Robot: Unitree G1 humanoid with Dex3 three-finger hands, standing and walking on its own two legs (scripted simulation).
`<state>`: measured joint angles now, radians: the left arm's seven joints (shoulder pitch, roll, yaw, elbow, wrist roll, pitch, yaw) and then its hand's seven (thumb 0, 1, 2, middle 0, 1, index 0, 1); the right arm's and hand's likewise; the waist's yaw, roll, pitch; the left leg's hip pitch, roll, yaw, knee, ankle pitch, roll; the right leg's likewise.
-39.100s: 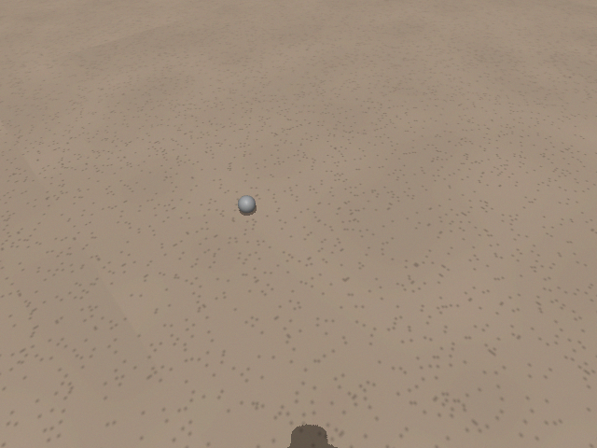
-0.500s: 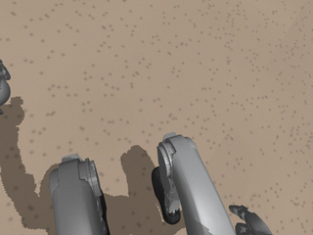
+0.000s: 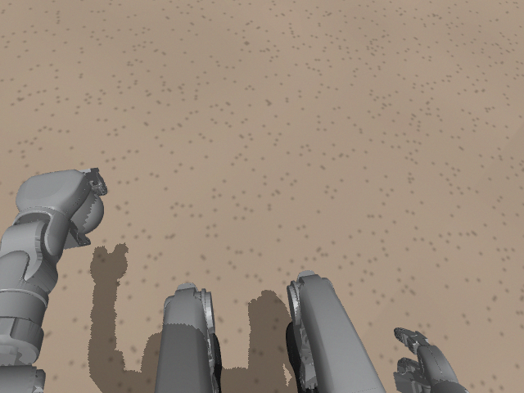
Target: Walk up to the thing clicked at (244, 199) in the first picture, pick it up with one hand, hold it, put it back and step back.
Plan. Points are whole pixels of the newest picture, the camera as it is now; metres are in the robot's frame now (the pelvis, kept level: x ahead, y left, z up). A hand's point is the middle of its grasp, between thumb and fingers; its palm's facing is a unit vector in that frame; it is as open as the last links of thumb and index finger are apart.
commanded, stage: lift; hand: left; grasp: from above
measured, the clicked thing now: (75, 210) +0.43 +0.28 -0.09
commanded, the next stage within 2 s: hold in 0.80 s
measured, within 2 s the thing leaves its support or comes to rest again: neither
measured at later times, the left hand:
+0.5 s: hand (32, 203) +0.37 +0.24 +0.09, palm faces -0.45 -0.08 -0.89, open 10.0 cm
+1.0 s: hand (1, 147) +0.40 +0.24 +0.16, palm faces -0.45 -0.09 -0.89, open 10.0 cm
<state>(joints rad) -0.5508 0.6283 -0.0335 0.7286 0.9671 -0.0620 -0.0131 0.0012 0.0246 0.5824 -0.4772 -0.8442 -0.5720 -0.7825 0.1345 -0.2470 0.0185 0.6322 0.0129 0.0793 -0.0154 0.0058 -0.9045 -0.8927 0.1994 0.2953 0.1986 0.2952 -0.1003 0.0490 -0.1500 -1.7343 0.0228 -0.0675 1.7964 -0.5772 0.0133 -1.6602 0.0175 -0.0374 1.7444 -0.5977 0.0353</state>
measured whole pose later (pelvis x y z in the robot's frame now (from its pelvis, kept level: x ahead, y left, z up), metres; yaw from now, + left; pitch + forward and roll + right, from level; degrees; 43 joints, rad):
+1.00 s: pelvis +0.08 +0.00 +0.23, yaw +2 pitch +9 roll -1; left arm -0.35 0.39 -0.20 0.84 0.98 0.03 0.11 0.01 0.02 0.57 -0.47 -0.88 -0.58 -0.80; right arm 0.24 -0.24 -0.05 0.76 0.04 0.00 -0.06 0.01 -0.90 -0.89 0.20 0.30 0.20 0.30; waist -0.04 0.04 -0.08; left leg -0.58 0.02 0.02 0.76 -0.35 0.00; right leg -0.55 0.00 0.03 0.74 -0.36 0.02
